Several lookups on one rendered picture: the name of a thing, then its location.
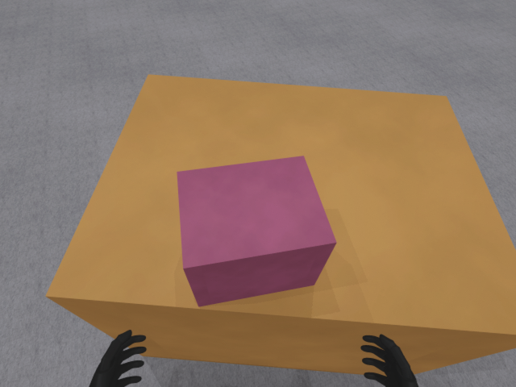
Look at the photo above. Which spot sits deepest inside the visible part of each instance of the carton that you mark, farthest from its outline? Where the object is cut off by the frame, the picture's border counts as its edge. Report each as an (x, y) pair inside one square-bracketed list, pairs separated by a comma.
[(251, 229)]

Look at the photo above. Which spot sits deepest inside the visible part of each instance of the robot left hand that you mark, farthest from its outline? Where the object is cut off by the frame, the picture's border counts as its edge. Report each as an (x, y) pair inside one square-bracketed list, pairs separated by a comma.
[(110, 369)]

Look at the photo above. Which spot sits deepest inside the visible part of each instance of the robot right hand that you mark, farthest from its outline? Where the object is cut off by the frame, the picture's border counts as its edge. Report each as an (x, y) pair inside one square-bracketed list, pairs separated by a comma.
[(395, 367)]

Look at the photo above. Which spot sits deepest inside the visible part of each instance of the pedestal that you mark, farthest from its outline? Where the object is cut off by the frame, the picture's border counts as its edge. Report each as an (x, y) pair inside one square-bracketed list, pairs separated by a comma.
[(422, 254)]

